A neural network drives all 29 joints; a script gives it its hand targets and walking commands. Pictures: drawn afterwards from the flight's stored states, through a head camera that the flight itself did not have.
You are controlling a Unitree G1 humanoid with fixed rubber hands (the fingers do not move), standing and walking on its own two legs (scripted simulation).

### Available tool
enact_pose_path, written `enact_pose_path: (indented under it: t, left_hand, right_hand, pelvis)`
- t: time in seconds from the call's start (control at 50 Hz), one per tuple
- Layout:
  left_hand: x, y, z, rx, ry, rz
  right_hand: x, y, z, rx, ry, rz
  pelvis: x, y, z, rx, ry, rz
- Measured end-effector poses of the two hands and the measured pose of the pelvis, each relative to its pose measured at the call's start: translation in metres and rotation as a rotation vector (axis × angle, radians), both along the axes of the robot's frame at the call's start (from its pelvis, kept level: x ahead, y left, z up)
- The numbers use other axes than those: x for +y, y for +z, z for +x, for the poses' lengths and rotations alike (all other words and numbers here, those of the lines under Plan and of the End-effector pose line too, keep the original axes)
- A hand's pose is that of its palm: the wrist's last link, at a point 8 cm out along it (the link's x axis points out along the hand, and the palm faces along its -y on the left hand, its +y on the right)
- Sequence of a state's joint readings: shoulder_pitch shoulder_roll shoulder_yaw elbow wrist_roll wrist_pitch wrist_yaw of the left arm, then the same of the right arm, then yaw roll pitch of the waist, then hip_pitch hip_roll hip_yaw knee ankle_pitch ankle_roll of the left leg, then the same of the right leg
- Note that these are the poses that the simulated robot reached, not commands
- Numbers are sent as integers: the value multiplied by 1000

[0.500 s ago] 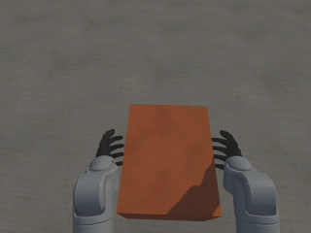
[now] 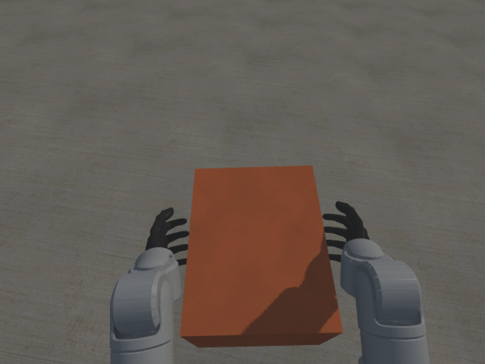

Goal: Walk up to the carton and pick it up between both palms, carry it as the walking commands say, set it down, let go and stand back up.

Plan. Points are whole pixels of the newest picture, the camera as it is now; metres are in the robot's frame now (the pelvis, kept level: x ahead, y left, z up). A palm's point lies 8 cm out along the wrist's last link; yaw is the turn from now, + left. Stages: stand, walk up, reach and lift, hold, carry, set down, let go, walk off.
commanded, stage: carry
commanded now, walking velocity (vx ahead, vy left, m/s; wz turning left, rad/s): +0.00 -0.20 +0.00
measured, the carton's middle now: (256, 255) +0.32 +0.01 +0.02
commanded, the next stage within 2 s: none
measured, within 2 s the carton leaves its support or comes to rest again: neither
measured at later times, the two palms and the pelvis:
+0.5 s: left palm (282, 284) +0.23 -0.02 +0.09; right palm out of the picture +0.20 -0.30 +0.09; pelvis -0.06 -0.14 +0.01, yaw -1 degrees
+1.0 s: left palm (392, 311) +0.19 -0.15 +0.11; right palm out of the picture +0.16 -0.43 +0.10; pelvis -0.09 -0.26 +0.01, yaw -2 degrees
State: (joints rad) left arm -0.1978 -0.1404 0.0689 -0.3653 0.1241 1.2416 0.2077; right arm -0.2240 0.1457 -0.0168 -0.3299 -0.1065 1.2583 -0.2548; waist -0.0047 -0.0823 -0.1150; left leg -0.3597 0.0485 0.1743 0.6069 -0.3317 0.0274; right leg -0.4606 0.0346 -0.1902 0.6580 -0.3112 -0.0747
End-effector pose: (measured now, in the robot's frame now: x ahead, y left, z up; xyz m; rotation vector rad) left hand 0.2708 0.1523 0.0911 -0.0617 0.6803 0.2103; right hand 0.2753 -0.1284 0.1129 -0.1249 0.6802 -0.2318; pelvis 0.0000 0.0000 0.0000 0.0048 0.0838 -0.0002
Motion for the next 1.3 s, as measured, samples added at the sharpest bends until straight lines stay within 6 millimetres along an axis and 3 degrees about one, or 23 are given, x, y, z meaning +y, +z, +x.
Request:
enact_pose_path:
  t: [0.08, 0.16, 0.26, 0.32, 0.38, 0.46, 0.56, 0.64, 0.72, 0.82, 0.88, 1.0, 1.1, 1.2, 1.3]
  left_hand:
    - [-14, -1, -16, 69, -9, 36]
    - [-40, 11, -19, 23, -19, 27]
    - [-91, 20, -20, -22, -46, 49]
    - [-127, 15, -23, -28, -67, 71]
    - [-153, 2, -31, 65, -112, 99]
    - [-169, 0, -39, 89, -116, 97]
    - [-174, 4, -43, -18, -80, 39]
    - [-174, -9, -64, 30, -39, 7]
    - [-186, -4, -81, 75, -26, 22]
    - [-220, 17, -80, 12, -32, 38]
    - [-249, 25, -77, -33, -39, 56]
    - [-304, 18, -80, 46, -133, 125]
    - [-318, 14, -83, 34, -137, 92]
    - [-314, 12, -97, 18, -88, 54]
    - [-307, 23, -111, 1, -49, 87]
  right_hand:
    - [-15, -11, -15, 71, 3, 25]
    - [-41, -2, -26, 24, -15, 34]
    - [-92, 3, -35, -21, -48, 54]
    - [-127, -7, -42, -30, -73, 73]
    - [-153, -22, -59, 56, -106, 93]
    - [-169, -28, -73, 80, -111, 104]
    - [-174, -9, -70, -26, -87, 61]
    - [-175, -9, -74, 26, -31, 13]
    - [-187, -10, -84, 74, -8, 20]
    - [-221, 4, -89, 10, -25, 41]
    - [-250, 5, -92, -33, -37, 55]
    - [-303, -16, -116, 38, -124, 114]
    - [-316, -14, -128, 28, -138, 92]
    - [-314, -1, -123, 12, -86, 56]
    - [-307, 3, -122, -9, -47, 82]
  pelvis:
    - [-13, 9, -9, -14, -7, -40]
    - [-36, 14, -21, -18, -19, -61]
    - [-77, 9, -30, -4, -34, -61]
    - [-104, -3, -34, -13, -34, -38]
    - [-120, 3, -41, -17, -27, -7]
    - [-134, 7, -51, -9, -30, 6]
    - [-150, -2, -61, 4, -12, -30]
    - [-166, 1, -67, 2, -11, -41]
    - [-182, 13, -74, -11, -15, -70]
    - [-211, 17, -82, -8, -23, -76]
    - [-235, 9, -83, -11, -37, -45]
    - [-264, 8, -89, -30, -32, -7]
    - [-276, 6, -100, -32, -33, -18]
    - [-289, 7, -106, -35, -29, -5]
    - [-289, 7, -110, -46, -26, -5]
